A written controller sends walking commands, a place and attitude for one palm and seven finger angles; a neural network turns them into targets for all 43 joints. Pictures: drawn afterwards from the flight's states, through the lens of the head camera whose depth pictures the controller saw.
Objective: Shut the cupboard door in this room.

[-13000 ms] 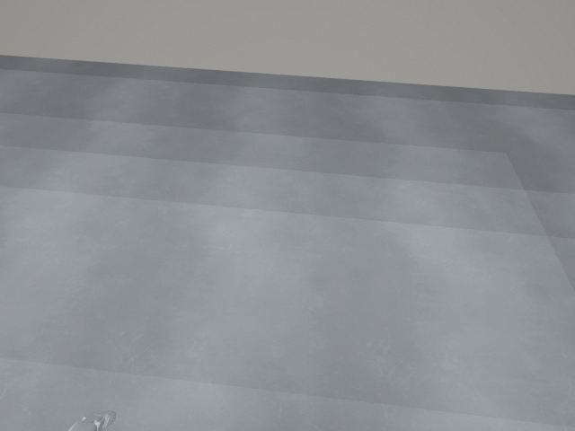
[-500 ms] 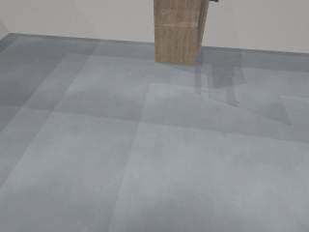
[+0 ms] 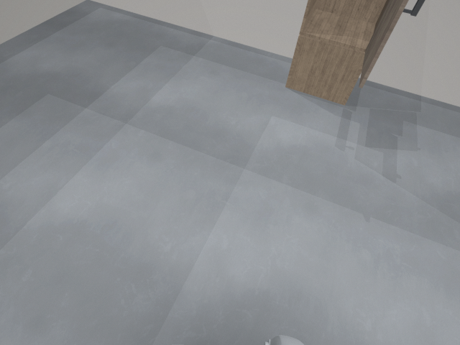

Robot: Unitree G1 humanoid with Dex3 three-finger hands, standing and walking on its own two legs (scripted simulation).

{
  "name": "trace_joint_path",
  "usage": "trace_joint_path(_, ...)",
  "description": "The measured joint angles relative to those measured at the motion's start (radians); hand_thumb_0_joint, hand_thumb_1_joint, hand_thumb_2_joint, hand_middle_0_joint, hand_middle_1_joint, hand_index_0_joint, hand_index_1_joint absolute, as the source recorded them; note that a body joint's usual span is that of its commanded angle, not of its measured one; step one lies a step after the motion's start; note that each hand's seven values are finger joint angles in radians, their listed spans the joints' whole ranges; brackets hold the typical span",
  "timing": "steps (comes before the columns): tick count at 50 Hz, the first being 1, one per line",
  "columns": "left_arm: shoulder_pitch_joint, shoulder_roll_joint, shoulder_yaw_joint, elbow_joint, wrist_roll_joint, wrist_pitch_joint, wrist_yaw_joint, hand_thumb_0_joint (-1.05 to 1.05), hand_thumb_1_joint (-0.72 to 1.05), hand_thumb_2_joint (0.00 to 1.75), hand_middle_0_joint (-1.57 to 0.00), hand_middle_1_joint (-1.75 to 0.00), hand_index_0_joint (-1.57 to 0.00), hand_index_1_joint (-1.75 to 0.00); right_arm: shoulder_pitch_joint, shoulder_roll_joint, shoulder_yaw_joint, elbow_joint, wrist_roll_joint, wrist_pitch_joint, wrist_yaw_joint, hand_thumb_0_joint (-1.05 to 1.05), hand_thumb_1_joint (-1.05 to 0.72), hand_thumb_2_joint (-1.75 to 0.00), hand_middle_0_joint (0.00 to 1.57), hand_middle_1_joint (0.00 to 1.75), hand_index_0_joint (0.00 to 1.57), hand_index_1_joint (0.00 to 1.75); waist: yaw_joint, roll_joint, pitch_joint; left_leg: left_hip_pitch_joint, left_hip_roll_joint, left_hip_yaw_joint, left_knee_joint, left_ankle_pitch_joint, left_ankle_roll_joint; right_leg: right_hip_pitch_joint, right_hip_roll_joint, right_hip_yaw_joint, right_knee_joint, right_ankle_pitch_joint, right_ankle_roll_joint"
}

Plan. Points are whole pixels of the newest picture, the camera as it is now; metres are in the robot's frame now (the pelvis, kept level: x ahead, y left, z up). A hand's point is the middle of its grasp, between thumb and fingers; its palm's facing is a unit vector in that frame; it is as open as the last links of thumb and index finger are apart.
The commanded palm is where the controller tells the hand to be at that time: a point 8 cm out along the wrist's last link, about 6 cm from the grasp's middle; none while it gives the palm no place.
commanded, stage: turn or walk to find it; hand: left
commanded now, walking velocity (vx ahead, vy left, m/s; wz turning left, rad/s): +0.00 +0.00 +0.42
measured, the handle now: out of the picture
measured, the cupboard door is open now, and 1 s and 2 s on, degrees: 92 92 92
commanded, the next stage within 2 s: stand and wait in 0.12 s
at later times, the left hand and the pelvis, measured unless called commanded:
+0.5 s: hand out of the picture +0.02 +0.14 -0.14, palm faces +0.13 -0.96 -0.26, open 7.3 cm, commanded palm none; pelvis +0.00 -0.05 +0.01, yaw +7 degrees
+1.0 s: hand out of the picture -0.07 +0.15 -0.17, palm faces +0.22 -0.96 -0.18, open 7.4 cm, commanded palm none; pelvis -0.03 -0.02 +0.01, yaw +10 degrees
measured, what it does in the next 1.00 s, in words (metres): steps on the spot: right foot, then left foot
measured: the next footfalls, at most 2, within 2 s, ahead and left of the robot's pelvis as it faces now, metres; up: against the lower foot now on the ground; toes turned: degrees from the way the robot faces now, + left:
right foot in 0.30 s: +0.04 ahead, -0.13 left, +0.00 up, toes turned +1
left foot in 0.70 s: -0.02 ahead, +0.10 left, +0.00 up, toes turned +13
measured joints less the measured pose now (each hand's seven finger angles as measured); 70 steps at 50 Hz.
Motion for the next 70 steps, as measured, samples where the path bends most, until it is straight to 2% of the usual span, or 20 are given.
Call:
trace_joint_path(3, -0.012, 0.002, 0.0, -0.004, -0.002, -0.006, -0.004, 0.0, 0.91, 0.9, -0.2, -0.3, -0.2, -0.29, 0.004, 0.009, 0.007, 0.003, 0.0, -0.001, -0.005, 0.01, -0.9, -0.9, 0.2, 0.3, 0.2, 0.3, 0.0, 0.013, -0.006, 0.018, -0.009, -0.018, -0.063, 0.042, 0.004, -0.026, 0.016, 0.024, 0.036, 0.046, 0.007)
trace_joint_path(7, -0.029, -0.007, -0.004, -0.022, -0.003, -0.011, -0.004, 0.0, 0.91, 0.9, -0.2, -0.3, -0.2, -0.29, 0.01, 0.012, 0.006, 0.003, 0.0, 0.002, -0.003, 0.01, -0.9, -0.89, 0.2, 0.3, 0.2, 0.3, -0.007, 0.031, -0.016, 0.024, -0.023, -0.042, -0.105, 0.074, 0.003, -0.013, 0.029, 0.045, -0.024, 0.058, 0.013)
trace_joint_path(13, -0.05, -0.037, -0.019, -0.037, -0.006, -0.03, 0.0, 0.0, 0.91, 0.9, -0.2, -0.3, -0.2, -0.29, 0.017, 0.004, -0.002, 0.013, -0.004, 0.009, -0.005, 0.01, -0.9, -0.89, 0.2, 0.3, 0.2, 0.3, -0.022, 0.062, -0.029, 0.003, -0.034, -0.073, -0.089, 0.078, -0.018, 0.094, 0.056, 0.044, -0.281, 0.081, -0.002)
trace_joint_path(15, -0.043, -0.047, -0.027, -0.035, -0.005, -0.049, 0.002, 0.0, 0.91, 0.9, -0.2, -0.3, -0.2, -0.29, 0.023, 0.0, -0.005, 0.024, 0.002, 0.009, -0.006, 0.01, -0.9, -0.89, 0.2, 0.3, 0.2, 0.3, -0.019, 0.068, -0.04, -0.013, -0.038, -0.076, -0.052, 0.06, -0.034, 0.16, 0.062, 0.032, -0.431, 0.177, -0.02)
trace_joint_path(17, -0.034, -0.073, -0.039, -0.021, 0.001, -0.065, 0.004, 0.0, 0.91, 0.9, -0.2, -0.3, -0.2, -0.29, 0.024, -0.013, -0.01, 0.038, 0.009, 0.016, -0.008, 0.01, -0.9, -0.89, 0.2, 0.3, 0.2, 0.3, -0.023, 0.103, -0.042, -0.032, -0.026, -0.094, 0.015, -0.02, -0.037, 0.174, 0.08, 0.011, -0.435, 0.175, -0.071)
trace_joint_path(19, -0.015, -0.091, -0.047, -0.015, 0.002, -0.071, 0.003, 0.0, 0.91, 0.9, -0.2, -0.3, -0.2, -0.29, 0.029, -0.018, -0.013, 0.05, 0.007, 0.029, -0.009, 0.01, -0.9, -0.9, 0.2, 0.3, 0.2, 0.3, -0.019, 0.104, -0.052, -0.063, -0.033, -0.098, 0.13, -0.12, -0.036, 0.187, 0.076, 0.004, -0.447, 0.165, -0.098)
trace_joint_path(23, 0.01, -0.115, -0.049, 0.013, 0.002, -0.07, 0.007, 0.0, 0.91, 0.9, -0.2, -0.3, -0.21, -0.29, 0.031, -0.023, -0.015, 0.073, 0.008, 0.029, -0.01, 0.01, -0.9, -0.9, 0.2, 0.3, 0.2, 0.3, -0.015, 0.099, -0.049, -0.093, -0.013, -0.081, 0.284, -0.126, -0.046, 0.222, 0.073, -0.007, -0.507, 0.193, -0.109)
trace_joint_path(27, 0.022, -0.106, -0.042, 0.032, 0.005, -0.072, 0.007, 0.0, 0.92, 0.9, -0.21, -0.3, -0.21, -0.3, 0.035, -0.019, -0.015, 0.092, 0.012, 0.032, -0.011, 0.01, -0.91, -0.9, 0.19, 0.3, 0.2, 0.3, -0.01, 0.084, -0.038, -0.076, 0.007, -0.068, 0.289, -0.138, -0.061, 0.233, 0.067, -0.03, -0.528, 0.204, -0.111)
trace_joint_path(32, 0.037, -0.093, -0.036, 0.053, 0.008, -0.075, 0.01, 0.0, 0.92, 0.9, -0.21, -0.3, -0.21, -0.3, 0.02, -0.012, -0.005, 0.112, 0.016, 0.03, -0.016, 0.01, -0.91, -0.9, 0.19, 0.3, 0.2, 0.3, 0.014, 0.06, -0.023, -0.01, 0.014, -0.037, 0.14, -0.128, -0.064, 0.222, 0.056, -0.051, -0.518, 0.205, -0.104)
trace_joint_path(35, 0.056, -0.086, -0.036, 0.08, 0.0, -0.067, 0.012, 0.0, 0.91, 0.9, -0.2, -0.3, -0.21, -0.29, 0.014, -0.01, 0.005, 0.115, 0.014, 0.008, -0.018, 0.01, -0.91, -0.9, 0.19, 0.3, 0.2, 0.3, 0.017, 0.062, -0.03, 0.077, 0.025, -0.025, -0.073, 0.035, -0.05, 0.204, 0.063, -0.065, -0.479, 0.189, -0.089)
trace_joint_path(36, 0.057, -0.08, -0.036, 0.092, -0.003, -0.061, 0.012, 0.0, 0.91, 0.9, -0.2, -0.3, -0.21, -0.29, 0.008, -0.002, 0.006, 0.121, 0.013, 0.001, -0.02, 0.01, -0.91, -0.9, 0.19, 0.3, 0.2, 0.3, 0.019, 0.052, -0.028, 0.085, 0.022, -0.023, -0.087, 0.042, -0.037, 0.199, 0.058, -0.064, -0.461, 0.18, -0.083)
trace_joint_path(40, 0.07, -0.065, -0.042, 0.135, -0.005, -0.039, 0.013, 0.0, 0.91, 0.9, -0.2, -0.3, -0.2, -0.29, 0.002, 0.033, 0.023, 0.136, 0.01, -0.011, -0.026, 0.01, -0.91, -0.9, 0.19, 0.3, 0.2, 0.3, 0.035, 0.013, -0.042, 0.112, 0.006, -0.002, -0.101, 0.019, -0.031, 0.22, 0.043, -0.043, -0.478, 0.191, -0.058)
trace_joint_path(42, 0.074, -0.071, -0.049, 0.153, -0.004, -0.04, 0.01, 0.0, 0.91, 0.9, -0.2, -0.3, -0.2, -0.29, 0.0, 0.038, 0.024, 0.141, 0.011, -0.015, -0.036, 0.01, -0.92, -0.9, 0.2, 0.3, 0.2, 0.3, 0.036, 0.018, -0.05, 0.124, 0.005, 0.0, -0.119, 0.029, -0.029, 0.235, 0.045, -0.042, -0.504, 0.205, -0.063)
trace_joint_path(46, 0.081, -0.091, -0.056, 0.166, -0.003, -0.051, 0.006, 0.0, 0.91, 0.9, -0.2, -0.3, -0.2, -0.29, -0.002, 0.029, 0.025, 0.142, 0.014, -0.015, -0.035, 0.0, -0.93, -0.9, 0.2, 0.3, 0.2, 0.3, 0.028, 0.038, -0.061, 0.122, 0.006, -0.005, -0.132, 0.042, -0.026, 0.249, 0.049, -0.049, -0.548, 0.234, -0.061)
trace_joint_path(51, 0.069, -0.101, -0.045, 0.145, -0.002, -0.049, 0.005, 0.0, 0.91, 0.9, -0.2, -0.3, -0.2, -0.29, 0.016, 0.023, 0.022, 0.126, 0.011, -0.009, -0.026, 0.0, -0.93, -0.9, 0.2, 0.3, 0.2, 0.3, 0.016, 0.045, -0.06, 0.087, -0.005, -0.021, -0.108, 0.044, -0.019, 0.224, 0.036, -0.063, -0.527, 0.231, -0.056)
trace_joint_path(59, 0.034, -0.082, -0.019, 0.067, 0.002, -0.046, 0.006, 0.0, 0.9, 0.9, -0.2, -0.3, -0.2, -0.29, 0.057, 0.015, 0.009, 0.088, 0.004, 0.014, -0.01, 0.01, -0.91, -0.9, 0.2, 0.3, 0.2, 0.3, 0.003, 0.055, -0.051, -0.01, -0.019, -0.067, -0.001, 0.02, -0.015, 0.167, 0.015, -0.108, -0.457, 0.206, -0.057)
trace_joint_path(63, 0.012, -0.061, -0.008, 0.034, 0.006, -0.035, 0.009, 0.0, 0.9, 0.9, -0.2, -0.3, -0.2, -0.29, 0.07, 0.013, -0.002, 0.066, 0.0, 0.022, -0.004, 0.01, -0.91, -0.9, 0.2, 0.3, 0.2, 0.3, -0.005, 0.042, -0.039, -0.047, -0.027, -0.067, 0.069, -0.008, -0.001, 0.144, -0.006, -0.12, -0.395, 0.179, -0.048)
trace_joint_path(65, -0.002, -0.047, -0.004, 0.026, 0.003, -0.024, 0.01, 0.0, 0.9, 0.9, -0.2, -0.3, -0.2, -0.29, 0.075, 0.017, -0.001, 0.054, -0.005, 0.016, -0.003, 0.01, -0.91, -0.9, 0.2, 0.3, 0.2, 0.3, -0.009, 0.027, -0.041, -0.055, -0.038, -0.064, 0.074, -0.009, 0.005, 0.117, -0.011, -0.099, -0.344, 0.133, -0.038)
trace_joint_path(67, -0.023, -0.035, -0.005, 0.024, 0.004, -0.016, 0.011, 0.0, 0.9, 0.9, -0.2, -0.3, -0.2, -0.29, 0.078, 0.024, 0.003, 0.046, -0.006, 0.003, -0.011, 0.01, -0.91, -0.9, 0.2, 0.3, 0.2, 0.3, -0.019, 0.024, -0.036, -0.051, -0.043, -0.069, 0.046, 0.011, 0.011, 0.073, 0.017, -0.039, -0.224, 0.041, -0.036)
trace_joint_path(70, -0.055, -0.031, -0.011, 0.019, 0.002, -0.021, 0.009, 0.0, 0.91, 0.9, -0.2, -0.3, -0.2, -0.29, 0.083, 0.029, 0.011, 0.053, -0.006, -0.009, -0.021, 0.01, -0.9, -0.9, 0.2, 0.3, 0.2, 0.3, -0.028, 0.036, -0.035, -0.029, -0.046, -0.088, -0.029, 0.06, 0.013, 0.041, 0.056, 0.02, -0.109, 0.001, -0.032)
